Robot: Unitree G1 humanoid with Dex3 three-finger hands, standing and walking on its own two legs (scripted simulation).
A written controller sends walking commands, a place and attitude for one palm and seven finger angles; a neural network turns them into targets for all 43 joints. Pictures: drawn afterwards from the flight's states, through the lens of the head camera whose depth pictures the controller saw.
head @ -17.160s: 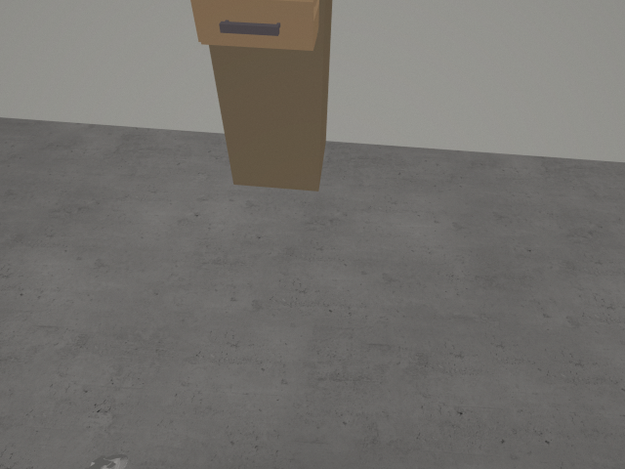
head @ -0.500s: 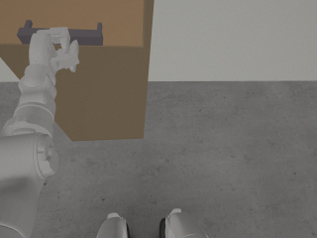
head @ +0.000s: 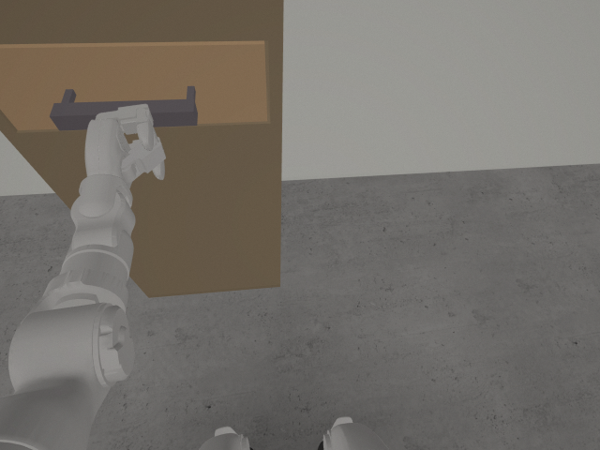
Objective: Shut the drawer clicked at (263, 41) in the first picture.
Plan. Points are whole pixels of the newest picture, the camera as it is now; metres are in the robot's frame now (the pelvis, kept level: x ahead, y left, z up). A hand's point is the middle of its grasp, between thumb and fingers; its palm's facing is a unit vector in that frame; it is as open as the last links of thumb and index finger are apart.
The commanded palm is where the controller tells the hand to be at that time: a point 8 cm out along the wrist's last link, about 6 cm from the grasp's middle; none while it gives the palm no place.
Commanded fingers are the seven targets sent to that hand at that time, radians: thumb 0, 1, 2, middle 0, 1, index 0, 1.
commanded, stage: pull the fist back off the drawer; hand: left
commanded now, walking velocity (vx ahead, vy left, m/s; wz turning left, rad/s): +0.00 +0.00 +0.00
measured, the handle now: (129, 104) +0.58 +0.19 +0.09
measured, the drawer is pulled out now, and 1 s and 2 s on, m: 0.00 0.00 0.00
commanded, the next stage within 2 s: draw the hand back to the body in 0.08 s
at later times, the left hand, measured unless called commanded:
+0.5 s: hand (120, 189) +0.41 +0.17 +0.12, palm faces +0.03 -1.00 -0.04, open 3.3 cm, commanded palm +0.37 +0.22 +0.13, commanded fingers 0.00 0.90 0.90 -1.40 -1.60 -1.40 -1.60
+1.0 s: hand (40, 299) +0.27 +0.19 +0.17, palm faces +0.30 -0.91 -0.28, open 3.3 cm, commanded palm +0.22 +0.24 +0.18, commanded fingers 0.00 0.90 0.90 -1.40 -1.60 -1.40 -1.60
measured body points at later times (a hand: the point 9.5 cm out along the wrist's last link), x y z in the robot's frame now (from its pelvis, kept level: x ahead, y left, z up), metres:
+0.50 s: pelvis +0.03 -0.02 +0.02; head +0.07 -0.03 +0.47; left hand +0.40 +0.22 +0.13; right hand +0.14 -0.27 -0.09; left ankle +0.01 +0.10 -0.69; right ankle +0.00 -0.12 -0.69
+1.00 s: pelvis +0.01 -0.02 +0.05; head +0.00 -0.05 +0.50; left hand +0.25 +0.24 +0.18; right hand +0.21 -0.24 -0.04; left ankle +0.01 +0.10 -0.69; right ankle +0.00 -0.12 -0.69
